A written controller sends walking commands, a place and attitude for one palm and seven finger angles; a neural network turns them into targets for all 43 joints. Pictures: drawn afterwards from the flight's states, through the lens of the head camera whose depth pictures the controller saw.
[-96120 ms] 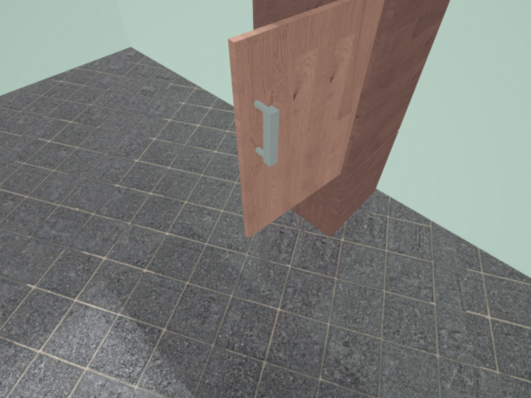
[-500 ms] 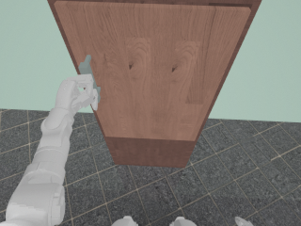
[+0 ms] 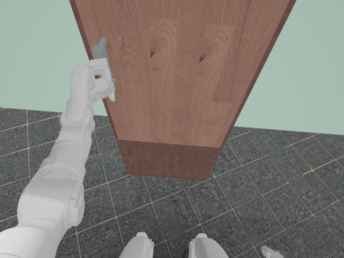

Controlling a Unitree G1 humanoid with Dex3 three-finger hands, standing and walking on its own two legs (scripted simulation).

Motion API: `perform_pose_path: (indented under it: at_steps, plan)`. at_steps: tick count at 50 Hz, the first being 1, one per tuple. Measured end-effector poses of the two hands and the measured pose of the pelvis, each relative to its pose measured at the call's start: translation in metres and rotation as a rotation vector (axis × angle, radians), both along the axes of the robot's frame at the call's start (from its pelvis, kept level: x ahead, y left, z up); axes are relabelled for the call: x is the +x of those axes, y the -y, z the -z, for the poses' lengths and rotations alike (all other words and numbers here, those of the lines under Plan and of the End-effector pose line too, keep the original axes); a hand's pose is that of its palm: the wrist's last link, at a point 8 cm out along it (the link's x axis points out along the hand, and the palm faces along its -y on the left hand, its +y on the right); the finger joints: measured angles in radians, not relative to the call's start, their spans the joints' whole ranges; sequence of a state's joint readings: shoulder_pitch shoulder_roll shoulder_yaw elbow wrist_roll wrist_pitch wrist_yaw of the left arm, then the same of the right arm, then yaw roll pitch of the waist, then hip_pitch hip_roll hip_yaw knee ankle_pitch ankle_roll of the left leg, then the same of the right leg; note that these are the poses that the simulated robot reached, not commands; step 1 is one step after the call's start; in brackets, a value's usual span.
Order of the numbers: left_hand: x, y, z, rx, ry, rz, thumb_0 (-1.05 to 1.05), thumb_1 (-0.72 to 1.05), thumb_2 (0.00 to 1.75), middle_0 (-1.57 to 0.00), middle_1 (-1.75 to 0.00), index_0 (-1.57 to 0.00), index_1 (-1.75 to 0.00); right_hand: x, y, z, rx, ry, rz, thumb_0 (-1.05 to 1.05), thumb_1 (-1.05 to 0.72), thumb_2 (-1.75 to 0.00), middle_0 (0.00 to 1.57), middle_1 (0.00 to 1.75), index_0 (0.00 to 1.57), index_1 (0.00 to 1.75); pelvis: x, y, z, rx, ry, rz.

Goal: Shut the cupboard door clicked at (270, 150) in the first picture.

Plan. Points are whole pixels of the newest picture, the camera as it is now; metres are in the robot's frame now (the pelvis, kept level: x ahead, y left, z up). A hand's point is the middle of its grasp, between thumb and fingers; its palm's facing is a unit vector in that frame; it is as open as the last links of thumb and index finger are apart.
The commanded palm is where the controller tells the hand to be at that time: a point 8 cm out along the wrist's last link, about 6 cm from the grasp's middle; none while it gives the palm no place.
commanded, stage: pull the fist back off the door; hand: left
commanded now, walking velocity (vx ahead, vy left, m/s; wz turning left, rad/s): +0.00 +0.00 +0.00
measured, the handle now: (107, 67) +0.55 +0.17 +0.11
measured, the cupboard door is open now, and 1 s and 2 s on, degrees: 0 0 0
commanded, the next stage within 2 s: draw the hand back to the body in 0.62 s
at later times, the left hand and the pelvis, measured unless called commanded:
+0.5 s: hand (120, 98) +0.45 +0.12 +0.11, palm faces -0.02 -1.00 -0.03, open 3.1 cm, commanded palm +0.41 +0.18 +0.11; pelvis +0.04 +0.00 +0.02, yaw -5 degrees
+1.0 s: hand (97, 106) +0.40 +0.16 +0.14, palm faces +0.00 -1.00 -0.03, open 3.1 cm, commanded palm +0.36 +0.21 +0.14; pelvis +0.09 -0.01 +0.04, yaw -3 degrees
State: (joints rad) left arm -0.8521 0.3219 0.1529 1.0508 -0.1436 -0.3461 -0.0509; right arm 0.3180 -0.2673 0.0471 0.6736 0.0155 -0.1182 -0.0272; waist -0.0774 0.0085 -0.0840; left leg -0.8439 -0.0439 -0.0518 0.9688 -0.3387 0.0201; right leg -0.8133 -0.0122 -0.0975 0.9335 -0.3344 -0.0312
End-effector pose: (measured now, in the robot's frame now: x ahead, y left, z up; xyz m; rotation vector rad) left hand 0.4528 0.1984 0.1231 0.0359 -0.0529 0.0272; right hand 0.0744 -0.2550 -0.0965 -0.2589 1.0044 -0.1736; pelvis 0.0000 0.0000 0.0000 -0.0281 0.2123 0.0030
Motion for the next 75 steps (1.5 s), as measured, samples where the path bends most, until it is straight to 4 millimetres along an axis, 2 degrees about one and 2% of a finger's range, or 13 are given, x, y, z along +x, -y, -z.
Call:
perform_pose_path:
  at_steps: [6, 11, 18, 24, 29, 34, 39, 43, 46, 53, 62, 68, 75]
  plan:
    - [-0.001, 0.007, -0.002, 0.016, -0.029, 0.048, -0.05, 0.94, 1.08, -1.32, -1.5, -1.3, -1.5, -0.016, 0.003, 0.001, 0.012, 0.001, 0.037, 0.01, -0.9, -0.9, 0.21, 0.3, 0.2, 0.3, -0.005, 0.002, 0.0, 0.005, 0.016, 0.016]
    - [-0.004, 0.019, 0.004, -0.022, -0.046, 0.081, -0.03, 0.95, 1.01, -1.31, -1.5, -1.3, -1.5, -0.025, 0.006, 0.001, 0.019, -0.006, 0.07, 0.01, -0.9, -0.9, 0.21, 0.3, 0.2, 0.3, -0.002, 0.002, -0.003, 0.011, 0.024, 0.037]
    - [-0.012, 0.032, 0.019, -0.034, -0.034, 0.069, 0.0, 0.92, 0.94, -1.3, -1.5, -1.3, -1.5, -0.015, 0.008, -0.005, 0.033, 0.007, 0.117, 0.01, -0.9, -0.9, 0.2, 0.3, 0.2, 0.3, 0.015, 0.002, -0.01, 0.022, 0.036, 0.074]
    - [-0.024, 0.023, 0.015, -0.011, 0.001, 0.046, 0.01, 0.91, 0.91, -1.3, -1.5, -1.3, -1.5, 0.021, 0.006, -0.015, 0.054, 0.053, 0.115, 0.02, -0.9, -0.9, 0.2, 0.3, 0.2, 0.3, 0.037, 0.004, -0.019, 0.025, 0.05, 0.089]
    - [-0.04, 0.011, 0.011, -0.016, -0.002, 0.042, 0.01, 0.9, 0.91, -1.3, -1.5, -1.3, -1.5, 0.066, 0.005, -0.027, 0.062, 0.118, 0.078, 0.02, -0.9, -0.9, 0.2, 0.3, 0.2, 0.3, 0.056, 0.006, -0.026, 0.023, 0.062, 0.083]
    - [-0.052, 0.003, 0.015, -0.026, -0.036, 0.042, 0.01, 0.9, 0.91, -1.3, -1.5, -1.3, -1.5, 0.115, 0.004, -0.039, 0.053, 0.195, 0.02, 0.01, -0.9, -0.9, 0.2, 0.3, 0.2, 0.3, 0.069, 0.007, -0.029, 0.018, 0.072, 0.062]
    - [-0.054, 0.009, 0.014, -0.03, -0.029, 0.061, 0.02, 0.9, 0.91, -1.3, -1.5, -1.3, -1.5, 0.151, 0.001, -0.047, 0.046, 0.257, -0.027, 0.01, -0.9, -0.9, 0.2, 0.3, 0.2, 0.3, 0.076, 0.008, -0.029, 0.016, 0.074, 0.046]
    - [-0.056, 0.013, 0.003, -0.018, -0.005, 0.084, 0.02, 0.9, 0.9, -1.3, -1.5, -1.3, -1.5, 0.165, -0.004, -0.051, 0.064, 0.287, -0.031, 0.01, -0.9, -0.9, 0.2, 0.3, 0.2, 0.3, 0.082, 0.008, -0.03, 0.019, 0.079, 0.052]
    - [-0.062, 0.007, -0.007, -0.007, -0.002, 0.076, 0.02, 0.9, 0.9, -1.3, -1.5, -1.3, -1.5, 0.168, -0.009, -0.053, 0.087, 0.297, -0.023, 0.01, -0.9, -0.9, 0.2, 0.3, 0.2, 0.3, 0.087, 0.008, -0.034, 0.022, 0.091, 0.06]
    - [-0.087, -0.027, -0.019, -0.002, -0.044, 0.006, 0.02, 0.9, 0.9, -1.3, -1.5, -1.3, -1.5, 0.163, -0.014, -0.057, 0.105, 0.294, -0.02, 0.01, -0.9, -0.9, 0.2, 0.3, 0.2, 0.3, 0.089, 0.01, -0.04, 0.021, 0.131, 0.057]
    - [-0.126, -0.031, -0.04, -0.005, -0.002, 0.05, 0.02, 0.9, 0.9, -1.29, -1.49, -1.28, -1.49, 0.156, -0.011, -0.067, 0.068, 0.347, -0.031, 0.02, -0.9, -0.9, 0.2, 0.3, 0.2, 0.3, 0.076, 0.007, -0.043, 0.015, 0.178, 0.043]
    - [-0.141, -0.043, -0.051, 0.158, -0.018, -0.106, 0.01, 0.9, 0.9, -1.2, -1.39, -1.2, -1.39, 0.149, -0.013, -0.075, 0.046, 0.361, -0.02, 0.02, -0.9, -0.9, 0.2, 0.3, 0.2, 0.3, 0.065, 0.005, -0.049, 0.014, 0.216, 0.045]
    - [-0.167, -0.059, -0.064, 0.244, -0.003, -0.223, 0.02, 0.9, 0.9, -1.04, -1.21, -1.03, -1.21, 0.138, -0.022, -0.077, 0.053, 0.324, -0.018, 0.02, -0.9, -0.9, 0.2, 0.3, 0.2, 0.3, 0.061, 0.0, -0.057, 0.014, 0.252, 0.054]
